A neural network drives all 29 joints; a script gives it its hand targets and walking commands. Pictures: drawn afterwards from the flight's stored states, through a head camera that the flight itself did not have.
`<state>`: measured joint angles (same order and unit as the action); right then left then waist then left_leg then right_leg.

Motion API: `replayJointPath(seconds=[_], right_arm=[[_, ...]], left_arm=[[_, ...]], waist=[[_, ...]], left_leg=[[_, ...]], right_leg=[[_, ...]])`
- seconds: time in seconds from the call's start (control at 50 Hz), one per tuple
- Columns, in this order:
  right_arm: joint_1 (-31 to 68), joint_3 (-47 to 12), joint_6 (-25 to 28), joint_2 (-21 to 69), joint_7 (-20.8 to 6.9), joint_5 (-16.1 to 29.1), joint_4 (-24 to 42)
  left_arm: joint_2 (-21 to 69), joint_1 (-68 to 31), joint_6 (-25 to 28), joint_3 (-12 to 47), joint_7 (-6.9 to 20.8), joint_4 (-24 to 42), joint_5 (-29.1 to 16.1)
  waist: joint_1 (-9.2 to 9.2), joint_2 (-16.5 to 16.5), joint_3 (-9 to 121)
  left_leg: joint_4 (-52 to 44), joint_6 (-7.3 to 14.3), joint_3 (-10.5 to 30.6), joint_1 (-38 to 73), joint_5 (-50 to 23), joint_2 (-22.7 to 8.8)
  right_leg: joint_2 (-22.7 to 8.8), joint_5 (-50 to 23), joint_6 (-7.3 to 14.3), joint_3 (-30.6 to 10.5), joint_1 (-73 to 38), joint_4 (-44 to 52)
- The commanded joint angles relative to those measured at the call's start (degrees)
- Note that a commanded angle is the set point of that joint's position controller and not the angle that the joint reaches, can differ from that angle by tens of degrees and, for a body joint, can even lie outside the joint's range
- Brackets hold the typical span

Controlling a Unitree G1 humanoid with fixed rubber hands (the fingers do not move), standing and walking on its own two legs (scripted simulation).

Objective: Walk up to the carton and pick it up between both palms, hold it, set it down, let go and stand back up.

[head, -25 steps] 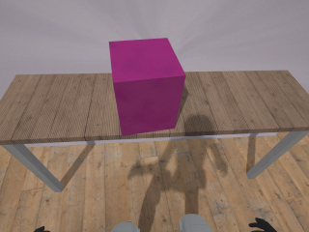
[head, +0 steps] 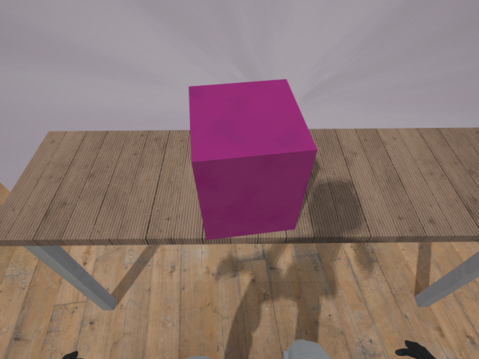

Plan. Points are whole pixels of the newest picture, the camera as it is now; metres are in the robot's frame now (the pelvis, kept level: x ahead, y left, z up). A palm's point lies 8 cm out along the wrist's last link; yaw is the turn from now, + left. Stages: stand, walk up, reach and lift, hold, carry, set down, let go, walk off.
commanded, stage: walk up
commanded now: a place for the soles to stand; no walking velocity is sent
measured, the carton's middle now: (244, 162) +0.48 -0.01 +0.03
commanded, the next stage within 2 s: none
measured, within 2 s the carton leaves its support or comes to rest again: neither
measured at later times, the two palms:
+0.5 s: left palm out of the picture +0.10 +0.32 -0.09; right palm out of the picture +0.11 -0.30 -0.07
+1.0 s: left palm out of the picture +0.12 +0.26 -0.08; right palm (467, 358) +0.12 -0.35 -0.07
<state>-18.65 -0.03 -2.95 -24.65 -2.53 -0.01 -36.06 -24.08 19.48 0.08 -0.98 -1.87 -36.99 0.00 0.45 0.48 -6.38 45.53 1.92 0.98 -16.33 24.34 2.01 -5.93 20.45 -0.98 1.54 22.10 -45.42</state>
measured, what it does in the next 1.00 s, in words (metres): shifts its weight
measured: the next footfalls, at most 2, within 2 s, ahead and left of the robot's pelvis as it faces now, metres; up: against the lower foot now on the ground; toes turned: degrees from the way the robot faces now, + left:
left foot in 1.12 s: +0.12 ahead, +0.09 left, +0.00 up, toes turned -1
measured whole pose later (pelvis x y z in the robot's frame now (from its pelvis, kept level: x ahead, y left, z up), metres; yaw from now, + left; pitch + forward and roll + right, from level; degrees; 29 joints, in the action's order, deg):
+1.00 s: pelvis +0.04 -0.04 +0.01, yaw -1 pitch -4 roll +1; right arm -19.2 0.0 -0.1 -24.0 0.3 0.0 -36.1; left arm -23.9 15.9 -0.6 -1.1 1.3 -43.0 0.0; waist -0.2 -1.8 -5.1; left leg 51.3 0.4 1.0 -15.5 31.8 0.4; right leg -2.0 19.0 -0.2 -0.3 18.9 -42.3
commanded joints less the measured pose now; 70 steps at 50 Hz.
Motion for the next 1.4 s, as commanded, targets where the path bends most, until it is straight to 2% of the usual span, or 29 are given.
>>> replayJointPath(seconds=[0.0,0.06,0.1,0.14,0.2,0.24,0.34,0.4,0.48,0.52,0.64,0.66,0.7,0.72,0.78,0.84,0.86,0.9,0.92,1.0,1.08,1.1,1.12,1.14,1.16,1.22,1.28,1.32,1.38], right_arm=[[3.3,5.5,3.7,-14.5,1.7,-0.7,2.6],[5.8,5.0,3.4,-12.3,1.9,0.4,2.9],[3.6,5.0,2.9,-11.4,1.9,0.4,2.8],[2.1,4.9,2.4,-11.4,2.3,0.1,2.3],[3.2,5.8,2.6,-15.0,2.3,-0.1,1.9],[5.3,5.3,2.8,-14.3,2.1,-0.2,2.2],[7.6,4.9,2.4,-11.8,1.9,0.3,2.2],[4.4,5.2,1.8,-11.9,1.9,0.2,1.5],[7.3,5.3,2.5,-13.7,1.8,-0.2,1.5],[9.1,5.0,2.7,-13.2,1.6,-0.1,1.6],[4.3,5.2,2.0,-11.7,1.7,0.5,0.4],[-0.2,5.4,3.8,-11.1,2.6,0.5,0.3],[-4.2,6.9,4.9,-16.9,3.2,-1.2,-1.1],[-3.6,7.0,5.5,-17.4,3.9,-2.1,-0.5],[-2.2,6.8,6.3,-15.9,4.5,-2.3,0.4],[2.9,5.9,5.5,-13.9,3.8,-1.3,1.7],[3.7,5.4,5.3,-12.4,3.4,-0.8,1.9],[2.1,4.3,5.3,-8.6,3.1,0.4,3.2],[2.9,4.8,4.6,-10.4,3.8,0.1,3.5],[2.0,4.9,5.5,-10.7,3.7,-0.5,4.2],[-3.3,4.7,5.5,-9.4,3.8,0.4,0.6],[-4.6,5.3,5.5,-10.2,4.1,0.2,-0.7],[-4.8,6.3,5.5,-13.2,4.6,-0.4,-1.1],[-1.1,6.4,5.8,-16.1,4.7,-0.7,0.3],[1.1,5.9,6.0,-15.9,4.6,-1.2,0.7],[2.6,5.5,6.2,-15.1,4.6,-1.4,1.3],[5.4,4.7,5.9,-12.2,3.6,-0.1,1.9],[4.3,4.3,5.5,-10.8,3.6,0.8,1.4],[4.2,4.6,5.1,-12.0,4.1,0.4,0.6]], left_arm=[[-12.8,-4.6,1.1,-3.7,-0.7,5.1,-0.9],[-15.4,-0.1,2.9,-3.7,-0.9,2.2,-0.2],[-17.5,-0.4,2.4,-4.5,-0.8,1.7,0.0],[-17.0,-2.8,1.7,-4.7,-0.6,2.2,-0.1],[-13.8,-6.2,1.0,-3.3,-0.3,3.3,-0.6],[-12.4,-5.5,0.3,-3.1,-0.8,1.9,-0.8],[-15.7,-2.8,1.5,-4.0,-0.9,-0.8,-0.2],[-16.9,-7.1,1.2,-4.6,-0.7,0.0,0.0],[-12.9,-8.0,0.8,-3.4,-0.2,-0.3,-0.6],[-12.5,-5.6,0.8,-3.3,-0.5,-1.6,-0.6],[-16.7,-8.7,1.6,-4.4,-0.3,-1.9,0.2],[-14.5,-9.6,0.5,-4.5,1.8,-0.6,1.4],[-10.8,-12.9,-0.6,-4.8,2.7,1.8,1.2],[-11.2,-12.6,-0.8,-5.2,2.6,2.8,1.6],[-11.2,-8.6,0.2,-5.5,2.9,1.9,2.4],[-10.9,-4.6,1.4,-5.0,3.0,0.1,2.2],[-12.1,-3.0,1.7,-5.1,2.8,-1.0,2.5],[-16.9,0.9,1.8,-6.4,2.3,-1.9,2.0],[-15.9,2.5,1.5,-6.2,2.2,-1.9,2.1],[-15.8,1.1,1.1,-6.1,1.8,-0.5,2.1],[-14.1,-7.9,0.0,-4.7,2.4,1.2,1.4],[-12.1,-9.3,-0.3,-3.9,2.8,1.0,1.1],[-9.4,-9.8,0.0,-3.1,3.1,1.0,0.5],[-9.0,-7.5,-0.2,-3.3,3.5,0.8,0.1],[-11.5,-6.9,-1.0,-4.7,3.2,0.5,0.4],[-10.9,-6.0,-0.3,-4.5,3.1,0.0,0.8],[-13.3,-2.8,1.4,-4.3,2.7,-2.9,1.5],[-14.1,-7.1,1.5,-4.1,2.7,-2.7,0.9],[-12.6,-9.1,0.7,-3.7,3.0,-2.5,0.2]], waist=[[-0.02,4.4,2.5],[-2.23,1.4,11.7],[-1.57,-3.5,13.6],[-1.01,-5.1,10.7],[-0.40,3.0,7.8],[-0.63,5.3,4.5],[-2.27,1.8,9.4],[-0.07,-3.7,7.2],[-0.75,4.1,2.9],[-2.03,4.2,2.6],[0.43,-4.7,6.2],[1.42,-9.7,8.4],[3.37,5.6,-1.5],[2.83,4.1,-4.1],[1.36,4.5,1.3],[-1.78,6.1,4.9],[-3.04,4.0,5.7],[-3.71,-11.5,8.8],[-4.56,-10.1,6.6],[-4.29,-9.9,3.6],[0.40,-9.8,4.7],[1.63,-7.8,4.6],[2.14,-0.8,5.0],[0.25,6.2,4.6],[0.10,4.6,2.1],[-0.58,6.0,2.6],[-2.54,3.1,8.4],[-0.24,-2.4,9.3],[0.02,-1.0,7.6]], left_leg=[[-20.8,7.9,22.6,2.6,-18.9,-17.1],[-7.5,1.0,7.8,1.8,-37.7,-9.3],[-1.3,-2.7,4.6,1.5,-21.8,-5.2],[-2.8,-2.4,5.9,1.7,-16.9,-5.5],[-19.1,1.8,15.8,4.8,-22.4,-12.6],[-20.7,5.7,18.6,1.8,-25.6,-16.0],[-11.0,-0.8,7.5,-1.5,-23.2,-7.8],[-8.1,-1.6,6.3,2.5,-11.6,-5.8],[-23.3,3.6,16.2,-1.5,-11.1,-13.4],[-22.2,4.3,14.6,-5.1,-13.3,-13.2],[-8.6,-0.7,5.3,3.5,-9.3,-4.8],[-14.8,1.9,9.6,5.7,7.0,-6.1],[-32.4,7.6,33.0,9.5,22.8,-19.6],[-32.7,10.2,36.6,7.4,16.6,-22.7],[-25.4,11.6,27.4,11.0,-4.0,-21.7],[-17.5,7.0,13.4,2.7,-12.8,-15.9],[-13.1,3.5,8.9,-2.3,-12.8,-12.8],[7.8,-2.2,-2.1,-11.8,2.1,-0.2],[10.8,-0.9,1.3,-12.5,15.9,0.1],[8.9,-0.1,2.2,-15.2,13.2,-3.8],[-12.5,-0.2,-3.2,5.0,-3.8,-2.6],[-17.1,-0.1,-0.8,11.6,-10.3,-2.8],[-22.1,1.8,10.5,14.4,-8.3,-9.7],[-28.6,6.6,26.1,6.7,1.9,-19.4],[-28.2,10.9,28.4,1.1,6.3,-22.6],[-23.7,9.7,20.9,4.2,-9.5,-19.9],[-13.8,1.1,7.9,-0.6,-22.9,-12.8],[-10.9,-1.9,2.4,3.1,-14.9,-6.1],[-15.6,-0.2,5.0,6.2,-12.6,-8.6]], right_leg=[[2.2,9.0,2.1,-2.6,3.6,0.1],[-3.3,-23.8,4.7,-6.4,-12.7,11.1],[-11.4,-30.8,10.5,-14.7,-12.8,11.2],[-12.5,-26.7,12.2,-16.0,-8.9,10.3],[-1.4,-12.4,3.8,-3.0,-1.9,2.6],[3.1,2.2,1.6,-0.6,-2.2,2.2],[-5.2,-19.7,5.7,-7.9,-13.7,12.1],[-10.5,-11.2,10.1,-15.1,-4.6,14.9],[2.0,-1.6,2.4,-0.9,-4.5,6.1],[2.5,-2.9,2.4,-1.3,-9.6,9.6],[-10.7,-9.3,10.1,-16.6,-3.5,18.0],[-4.4,5.2,8.2,-10.6,-2.8,12.1],[5.5,10.9,1.7,-0.6,15.3,-6.4],[4.2,10.9,1.0,-6.3,17.2,-8.9],[2.0,11.2,1.5,-6.2,12.6,-5.2],[3.1,-1.0,2.9,-2.3,-5.4,12.4],[2.0,-6.3,3.9,-5.1,-12.9,16.4],[-11.0,-5.8,12.1,-28.3,-20.6,25.0],[-14.3,-4.4,16.5,-33.8,-17.1,25.8],[-11.8,-7.8,16.1,-27.0,-16.5,24.2],[-5.5,-5.5,9.4,-13.1,-2.1,18.6],[-3.9,-3.5,6.7,-11.2,3.4,14.9],[-1.6,-2.6,3.7,-8.9,8.2,7.8],[4.2,3.0,0.3,-3.9,4.9,1.2],[4.2,11.0,0.3,-4.9,2.4,-2.9],[2.9,8.0,1.3,-5.4,0.9,2.9],[-1.1,-15.4,3.3,-9.0,-14.5,17.3],[-5.2,-19.5,6.7,-14.0,-11.0,18.2],[-2.6,-14.1,4.9,-10.5,-6.9,16.1]])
